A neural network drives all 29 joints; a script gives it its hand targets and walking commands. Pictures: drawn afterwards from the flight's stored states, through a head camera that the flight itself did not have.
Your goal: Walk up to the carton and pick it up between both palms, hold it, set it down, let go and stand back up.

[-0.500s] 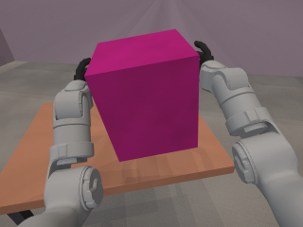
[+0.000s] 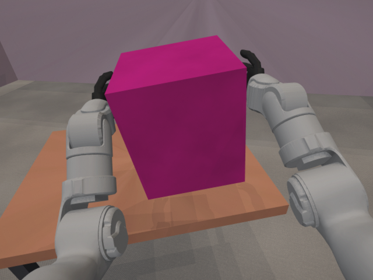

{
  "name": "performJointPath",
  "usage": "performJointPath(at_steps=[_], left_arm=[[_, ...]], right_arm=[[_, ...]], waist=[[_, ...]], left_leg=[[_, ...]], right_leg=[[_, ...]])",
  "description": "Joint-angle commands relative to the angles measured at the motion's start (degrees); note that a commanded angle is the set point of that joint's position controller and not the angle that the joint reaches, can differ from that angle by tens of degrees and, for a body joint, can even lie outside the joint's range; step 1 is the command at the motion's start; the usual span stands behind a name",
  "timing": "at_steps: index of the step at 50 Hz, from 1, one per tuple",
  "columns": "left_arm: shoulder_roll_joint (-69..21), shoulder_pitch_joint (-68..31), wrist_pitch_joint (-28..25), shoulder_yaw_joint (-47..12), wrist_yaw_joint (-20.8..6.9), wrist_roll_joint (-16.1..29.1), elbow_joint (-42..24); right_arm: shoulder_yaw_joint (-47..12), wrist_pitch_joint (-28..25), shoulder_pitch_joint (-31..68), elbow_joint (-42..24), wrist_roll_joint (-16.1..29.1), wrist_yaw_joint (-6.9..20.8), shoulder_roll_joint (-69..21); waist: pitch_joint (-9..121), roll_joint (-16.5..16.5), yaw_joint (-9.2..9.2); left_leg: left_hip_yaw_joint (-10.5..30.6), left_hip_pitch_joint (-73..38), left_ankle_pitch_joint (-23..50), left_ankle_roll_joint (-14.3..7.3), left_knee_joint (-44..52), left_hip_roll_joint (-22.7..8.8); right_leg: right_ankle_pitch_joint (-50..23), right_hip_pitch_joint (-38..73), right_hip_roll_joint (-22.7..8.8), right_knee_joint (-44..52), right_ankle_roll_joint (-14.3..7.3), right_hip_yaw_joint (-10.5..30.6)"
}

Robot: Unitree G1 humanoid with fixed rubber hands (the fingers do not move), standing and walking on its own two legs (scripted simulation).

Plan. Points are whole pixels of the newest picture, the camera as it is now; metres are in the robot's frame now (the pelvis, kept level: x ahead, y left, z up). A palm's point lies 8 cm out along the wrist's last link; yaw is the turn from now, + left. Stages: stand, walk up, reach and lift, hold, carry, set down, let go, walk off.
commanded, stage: hold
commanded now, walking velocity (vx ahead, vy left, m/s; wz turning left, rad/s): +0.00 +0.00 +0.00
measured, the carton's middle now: (182, 117) +0.38 -0.01 +0.25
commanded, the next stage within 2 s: none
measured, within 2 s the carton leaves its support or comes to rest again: neither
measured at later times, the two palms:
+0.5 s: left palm (101, 109) +0.38 +0.15 +0.29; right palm (250, 85) +0.38 -0.15 +0.31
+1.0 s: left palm (104, 113) +0.37 +0.15 +0.28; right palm (252, 90) +0.37 -0.15 +0.31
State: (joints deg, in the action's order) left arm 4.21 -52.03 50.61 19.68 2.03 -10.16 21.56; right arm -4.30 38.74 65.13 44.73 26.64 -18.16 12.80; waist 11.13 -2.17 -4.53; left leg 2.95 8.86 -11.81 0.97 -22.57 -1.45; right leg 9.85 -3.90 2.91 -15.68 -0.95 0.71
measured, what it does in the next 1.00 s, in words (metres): stands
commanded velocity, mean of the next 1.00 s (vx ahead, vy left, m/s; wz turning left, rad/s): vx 0.00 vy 0.00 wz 0.00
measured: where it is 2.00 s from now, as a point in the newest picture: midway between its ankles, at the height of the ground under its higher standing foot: outside the picture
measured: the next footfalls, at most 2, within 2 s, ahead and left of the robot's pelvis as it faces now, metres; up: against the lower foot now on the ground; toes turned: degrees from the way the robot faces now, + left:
none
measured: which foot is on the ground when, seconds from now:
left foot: down 0.00-1.00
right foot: down 0.00-1.00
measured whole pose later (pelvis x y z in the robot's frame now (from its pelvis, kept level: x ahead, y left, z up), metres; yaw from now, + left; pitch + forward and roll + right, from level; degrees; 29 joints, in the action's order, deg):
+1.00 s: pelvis +0.00 +0.00 +0.00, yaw +0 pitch -1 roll -2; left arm 3.7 -50.4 49.6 19.4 2.5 -9.5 21.1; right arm -4.8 38.5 63.4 43.8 26.5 -17.9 12.7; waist 11.2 -2.1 -4.5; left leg 3.4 9.4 -11.9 0.9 -22.7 -1.3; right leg 9.8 -4.4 3.1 -15.6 -0.9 1.5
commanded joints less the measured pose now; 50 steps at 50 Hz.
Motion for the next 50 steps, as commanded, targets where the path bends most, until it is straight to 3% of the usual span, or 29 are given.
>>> performJointPath(at_steps=[1,4,7,13,19,23,29,33,41,46,49,50], left_arm=[[-31.63,-49.22,-4.63,-21.47,-8.10,9.85,-7.67],[-31.46,-49.79,-5.13,-20.64,-8.40,9.61,-6.65],[-32.35,-51.37,-5.83,-21.33,-8.36,10.09,-6.37],[-33.74,-53.35,-6.40,-22.92,-7.73,10.94,-6.28],[-33.23,-53.36,-6.94,-22.84,-7.01,11.53,-7.32],[-33.77,-52.25,-6.42,-23.69,-7.04,11.65,-8.86],[-32.96,-49.34,-5.52,-22.05,-7.38,10.53,-8.56],[-34.32,-50.28,-5.64,-23.97,-7.05,11.05,-10.74],[-33.59,-48.58,-5.63,-24.10,-7.06,11.00,-11.05],[-34.60,-49.23,-5.86,-24.46,-6.93,11.83,-10.18],[-34.03,-48.70,-5.59,-23.46,-7.02,11.38,-9.36],[-33.65,-48.39,-5.49,-22.70,-7.13,10.71,-8.82]], right_arm=[[-9.63,-0.22,39.06,-15.29,9.39,7.66,-43.15],[-9.74,-0.85,40.09,-15.61,8.81,7.78,-44.18],[-9.75,-1.23,42.36,-16.70,9.14,7.90,-44.89],[-8.39,-1.52,42.34,-14.67,8.23,8.30,-44.75],[-8.23,-1.34,40.77,-13.21,8.77,7.92,-44.22],[-9.41,-1.12,40.22,-14.75,10.11,7.82,-44.16],[-10.13,-1.17,39.83,-16.44,10.24,7.71,-43.30],[-11.17,-1.68,40.44,-18.57,10.63,7.90,-44.22],[-11.58,-1.10,38.25,-18.61,9.77,7.60,-44.47],[-11.49,-1.33,40.14,-20.96,9.92,7.57,-44.77],[-10.89,-1.01,39.21,-19.31,9.66,7.40,-44.29],[-10.60,-0.93,39.45,-18.81,9.10,7.49,-43.85]], waist=[[16.57,0.83,-0.13],[16.21,2.14,0.53],[18.05,1.20,0.92],[17.55,-0.94,0.00],[20.43,-0.26,-0.96],[20.49,-1.52,-1.19],[18.27,-0.50,0.18],[19.82,-2.31,-0.18],[19.66,0.66,-0.55],[19.25,0.76,0.22],[19.00,0.93,-0.57],[17.27,1.06,-0.05]], left_leg=[[-0.81,-6.50,14.01,1.77,1.32,2.80],[-1.20,-4.81,11.97,1.06,1.83,3.00],[-1.04,-4.96,13.01,0.70,2.01,3.20],[-0.86,-5.74,11.77,1.70,1.55,2.99],[-0.42,-8.47,15.08,1.82,0.48,2.83],[-0.11,-9.14,18.27,2.49,-0.03,2.46],[-0.33,-8.00,17.43,2.47,0.49,2.78],[-0.37,-9.20,20.14,3.07,-0.56,3.04],[-0.71,-8.49,18.06,2.04,0.08,2.93],[-0.30,-7.08,16.60,1.90,0.10,2.95],[-0.66,-7.24,15.53,1.79,0.22,2.94],[-0.44,-7.15,14.69,1.70,0.82,2.98]], right_leg=[[-12.53,3.10,1.73,0.99,4.30,1.03],[-11.33,2.99,1.53,0.93,4.68,0.96],[-12.47,3.56,1.33,1.08,4.46,1.23],[-8.88,1.61,1.92,1.12,3.54,0.81],[-12.62,1.44,1.98,0.97,3.76,1.01],[-14.49,1.67,2.06,0.93,3.82,0.97],[-14.72,2.80,2.02,1.02,4.26,1.09],[-17.08,2.34,1.87,0.59,3.86,1.14],[-16.92,3.41,1.79,0.56,4.20,1.21],[-15.38,2.88,2.01,0.65,4.18,1.38],[-14.82,3.02,2.00,0.67,4.36,1.37],[-13.54,2.72,1.99,0.85,4.17,1.14]])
